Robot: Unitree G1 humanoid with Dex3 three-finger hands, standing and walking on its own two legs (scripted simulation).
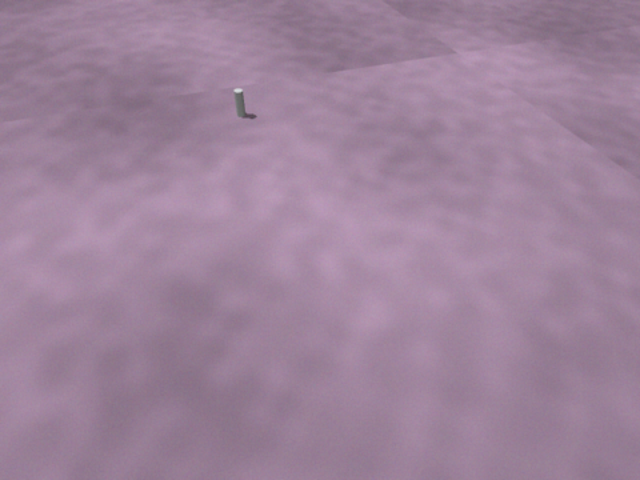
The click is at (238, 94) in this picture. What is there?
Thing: squat round
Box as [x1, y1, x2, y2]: [234, 88, 245, 116]
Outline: 237,88 234,90 237,115 243,116 245,114 242,90
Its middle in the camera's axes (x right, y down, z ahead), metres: -0.45 -0.82 +2.30
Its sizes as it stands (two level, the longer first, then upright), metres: 0.051 0.051 0.155
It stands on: the floor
